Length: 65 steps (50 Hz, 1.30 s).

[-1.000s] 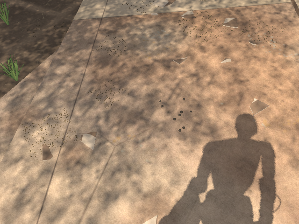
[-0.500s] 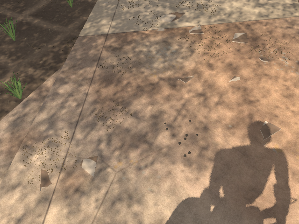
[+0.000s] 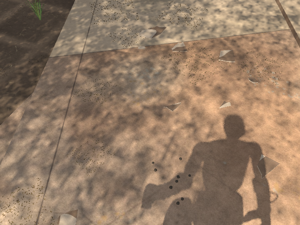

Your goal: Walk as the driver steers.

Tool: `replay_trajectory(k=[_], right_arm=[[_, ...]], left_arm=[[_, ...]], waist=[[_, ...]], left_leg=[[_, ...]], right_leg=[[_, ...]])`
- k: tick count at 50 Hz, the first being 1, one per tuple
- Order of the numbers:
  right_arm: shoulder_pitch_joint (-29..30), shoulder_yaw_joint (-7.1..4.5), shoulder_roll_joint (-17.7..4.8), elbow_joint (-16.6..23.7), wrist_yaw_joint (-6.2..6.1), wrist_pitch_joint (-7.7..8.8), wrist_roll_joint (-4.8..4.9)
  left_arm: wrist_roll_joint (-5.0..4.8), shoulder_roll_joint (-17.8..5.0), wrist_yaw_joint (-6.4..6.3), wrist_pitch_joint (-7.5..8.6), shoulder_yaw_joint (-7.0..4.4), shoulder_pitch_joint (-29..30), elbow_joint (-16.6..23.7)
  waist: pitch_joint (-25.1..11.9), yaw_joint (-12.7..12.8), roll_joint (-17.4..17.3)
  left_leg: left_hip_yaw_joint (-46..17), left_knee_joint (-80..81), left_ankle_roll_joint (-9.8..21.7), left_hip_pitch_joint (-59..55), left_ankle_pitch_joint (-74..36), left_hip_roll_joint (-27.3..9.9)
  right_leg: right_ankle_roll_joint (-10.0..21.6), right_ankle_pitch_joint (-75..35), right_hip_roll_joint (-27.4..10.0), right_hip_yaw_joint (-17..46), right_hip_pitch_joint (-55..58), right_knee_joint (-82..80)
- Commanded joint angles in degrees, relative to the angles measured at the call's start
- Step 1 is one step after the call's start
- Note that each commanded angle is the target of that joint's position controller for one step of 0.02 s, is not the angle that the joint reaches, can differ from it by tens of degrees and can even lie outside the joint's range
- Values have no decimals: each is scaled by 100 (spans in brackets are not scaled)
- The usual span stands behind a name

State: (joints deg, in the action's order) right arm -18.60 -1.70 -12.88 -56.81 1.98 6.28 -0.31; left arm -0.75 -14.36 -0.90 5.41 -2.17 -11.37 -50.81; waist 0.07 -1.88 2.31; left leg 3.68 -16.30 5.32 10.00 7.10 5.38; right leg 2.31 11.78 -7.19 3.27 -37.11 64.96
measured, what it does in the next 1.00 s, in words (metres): walks ahead: right foot, then left foot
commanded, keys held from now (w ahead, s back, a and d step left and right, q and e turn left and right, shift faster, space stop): w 1.00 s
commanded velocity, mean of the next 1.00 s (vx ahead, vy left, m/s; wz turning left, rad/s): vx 0.50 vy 0.00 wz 0.00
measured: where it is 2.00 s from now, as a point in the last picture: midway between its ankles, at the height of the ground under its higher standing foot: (157, 131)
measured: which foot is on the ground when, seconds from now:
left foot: down 0.00-0.32, up 0.34-0.84, down 0.86-1.00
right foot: up 0.00-0.28, down 0.30-0.86, up 0.88-1.00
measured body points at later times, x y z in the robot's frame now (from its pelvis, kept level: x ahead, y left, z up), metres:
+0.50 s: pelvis +0.27 -0.08 +0.00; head +0.29 -0.10 +0.45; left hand +0.33 +0.18 -0.12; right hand +0.36 -0.35 -0.14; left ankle +0.27 +0.08 -0.66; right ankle +0.29 -0.16 -0.74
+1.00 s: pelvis +0.55 -0.01 -0.01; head +0.57 +0.00 +0.44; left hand +0.57 +0.25 -0.15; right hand +0.67 -0.27 -0.13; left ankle +0.61 +0.07 -0.74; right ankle +0.44 -0.16 -0.65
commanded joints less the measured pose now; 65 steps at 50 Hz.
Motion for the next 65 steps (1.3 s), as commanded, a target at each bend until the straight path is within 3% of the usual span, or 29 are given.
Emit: replay_trajectory(k=[1, 6, 11, 13, 14, 15, 16, 17, 18, 19, 20, 22, 25, 28, 32, 38, 41, 43, 44, 45, 46, 47, 48, 49, 50, 52, 55, 61, 65], right_arm=[[222, -123, -760, 319, -115, 93, 10], [-336, -157, -948, 186, -199, 6, 115], [-652, -195, -996, 17, -215, -121, 148], [-516, -228, -1083, 33, -226, -182, 152], [-387, -211, -1058, 70, -227, -212, 136], [-328, -135, -866, 147, -223, -222, 69], [-733, 38, -348, 315, -194, -137, 3], [-954, 111, -153, 240, -160, 17, 103], [-521, -53, -820, 316, -137, 120, 238], [-58, -89, -947, 459, -139, 155, 288], [164, -102, -873, 491, -173, 129, 223], [82, -143, -682, 467, -207, -30, 130], [116, -151, -509, 502, -230, -169, 102], [792, -174, -499, 738, -232, -174, 55], [1605, -133, -381, 958, -168, -130, 83], [2425, -96, -420, 1291, 5, -48, 151], [2053, -177, -624, 1258, 64, 8, 153], [461, -424, -1064, 771, 7, 8, 136], [-605, -544, -1548, 570, -60, -17, 64], [-759, -551, -1728, 481, -9, -30, 32], [-550, -410, -1186, 529, -4, -13, 93], [-37, -341, -953, 632, -25, 2, 111], [455, -291, -838, 737, -19, 9, 83], [706, -250, -681, 763, 2, 19, 32], [765, -209, -565, 727, 15, 35, -26], [619, -218, -586, 606, 11, 56, -8], [339, -274, -835, 471, -97, 51, 3], [-186, -257, -893, 273, -217, -40, 70], [-582, -277, -938, 62, -228, -119, 103]], left_arm=[[68, -239, -37, -32, -67, -189, 244], [1, -164, 54, 32, -26, 893, 520], [-59, -278, 235, 106, -20, 1451, 795], [-54, -438, 274, 156, -88, 1087, 753], [-41, -607, 263, 171, -192, 487, 583], [-28, -955, 223, 185, -354, -610, 267], [91, -1618, 193, 164, -512, -1558, 112], [67, -1432, 226, 131, -461, -1769, 22], [37, -988, 235, 146, -319, -1364, 95], [32, -745, 229, 136, -239, -824, 231], [51, -582, 257, 130, -177, -379, 301], [103, -362, 302, 146, -113, -130, 275], [104, -543, 269, 181, -167, -436, 65], [96, -637, 167, 131, -189, -731, -75], [44, -713, 87, 83, -190, -1035, -209], [-16, -783, 32, -42, -241, -1476, -511], [-25, -907, 4, -114, -294, -1280, -505], [20, -789, 6, -167, -240, -1077, -425], [137, -596, 5, -152, -143, -1176, -274], [61, 209, 90, -7, 66, -1914, -324], [-87, -454, 110, 127, -75, -1482, -355], [-191, -735, 119, 203, -152, -918, -164], [-160, -722, 70, 209, -161, -633, -105], [-64, -673, 29, 167, -209, -500, -86], [-39, -560, 24, 88, -221, -647, -102], [-34, -336, 12, -41, -212, -794, -136], [29, -375, -15, -111, -245, -239, 68], [21, -217, 77, -49, -188, 909, 394], [-33, -213, 196, -6, -132, 1554, 618]], waist=[[304, 266, -443], [326, -132, -475], [462, -244, -567], [279, 28, -675], [-56, 368, -662], [-765, 804, -479], [-1739, 868, 673], [-2235, 803, 1499], [-1522, 778, 930], [-951, 631, 565], [-552, 445, 133], [-253, 146, 218], [-64, 40, 132], [106, 172, 57], [277, 408, 102], [565, 586, 122], [275, 276, 273], [-686, -487, 206], [-1581, -737, -647], [-2250, -277, -2115], [-1851, -451, -1420], [-1065, -356, -1111], [-670, -144, -538], [-372, 17, -420], [-341, 202, -575], [-224, 311, -636], [63, 250, -497], [285, -84, -536], [488, -298, -541]], left_leg=[[-1247, 1162, 985, 530, -371, -1626], [-929, 1033, 703, -72, -412, -1554], [-1068, 544, 610, -970, -373, -1941], [-1076, 90, 497, -1100, -1075, -1997], [-886, -614, 377, -1026, -2029, -1789], [-582, -1957, 197, -458, -2301, -1433], [-116, -4283, -199, 1596, -543, -700], [-672, -5548, -297, 2965, 2406, -166], [-1074, -6085, -166, 3510, 2210, -560], [-922, -5995, -88, 3532, 1665, -875], [-797, -5638, -120, 3280, 1198, -1107], [-786, -5069, -178, 2675, 722, -1348], [-689, -4642, -300, 2756, 317, -1368], [-670, -3722, -413, 3254, -425, -1378], [-483, -2394, -415, 3037, -1309, -1196], [-438, -1522, -235, 3174, -907, -1044], [-228, -1313, -19, 2288, -317, -789], [-72, -1285, 273, -6, -423, -556], [-1555, -1341, 665, -1833, -460, -1779], [-4307, -463, 1537, -3414, 682, -2849], [-4349, -133, 1276, -3098, 1172, -2657], [-3448, -44, 1010, -2292, 847, -2493], [-2786, 106, 877, -1399, 208, -2298], [-2307, 281, 812, -713, -241, -2083], [-2003, 451, 766, -342, -407, -1939], [-1643, 716, 836, -9, -630, -1816], [-1347, 937, 881, -25, -947, -1815], [-795, 1015, 603, -378, -962, -1580], [-780, 812, 608, -1037, -928, -1797]], right_leg=[[-158, -866, -245, 16, -181, -825], [-222, -1756, 66, -245, 35, -2655], [-29, -1071, 208, -259, 47, -3406], [142, -677, 376, -392, 680, -3639], [270, -605, 569, -550, 1509, -3771], [508, -733, 396, -330, 3014, -3679], [1255, -524, -1081, 1787, 5335, -3764], [1756, 186, -1688, 3866, 6111, -4691], [1460, 389, -1496, 3366, 5527, -4792], [1234, 20, -1282, 2458, 4719, -4856], [1124, -475, -1017, 1819, 3904, -5073], [981, -880, -639, 1109, 3050, -5446], [1090, -1634, -530, 628, 2819, -5683], [1062, -1899, -518, 393, 3041, -5778], [896, -1564, -372, 64, 3144, -5894], [842, -1577, -750, 90, 4115, -5550], [696, -2847, -808, 36, 4304, -4955], [429, -3981, -323, -338, 3687, -3125], [215, -1999, 117, -611, 2326, -1136], [-63, 1998, 1144, -161, 200, 579], [59, 2071, 821, 480, -416, 1209], [153, 1526, 533, 318, -693, 1194], [142, 945, 212, 159, -412, 917], [116, 635, 42, 111, -149, 590], [114, 428, -98, 153, 207, 394], [58, 299, -158, 79, 386, 77], [-108, -350, -221, 27, -181, -647], [-173, -1800, 16, -219, -253, -2530], [-122, -1630, 164, -311, -369, -3185]])
Velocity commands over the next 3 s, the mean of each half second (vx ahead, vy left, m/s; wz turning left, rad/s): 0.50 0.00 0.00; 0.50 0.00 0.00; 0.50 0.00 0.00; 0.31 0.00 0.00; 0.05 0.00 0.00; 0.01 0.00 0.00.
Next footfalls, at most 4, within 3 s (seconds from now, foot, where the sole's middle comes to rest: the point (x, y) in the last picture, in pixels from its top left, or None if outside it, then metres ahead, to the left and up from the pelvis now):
0.30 right None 0.33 -0.17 -0.78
0.86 left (135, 198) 0.65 0.07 -0.78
1.44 right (177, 141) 0.96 -0.16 -0.78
1.92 left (137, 113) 1.18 0.06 -0.78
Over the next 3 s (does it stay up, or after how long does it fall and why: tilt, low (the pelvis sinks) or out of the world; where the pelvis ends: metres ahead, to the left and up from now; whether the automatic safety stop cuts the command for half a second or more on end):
stays up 1.10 -0.07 -0.01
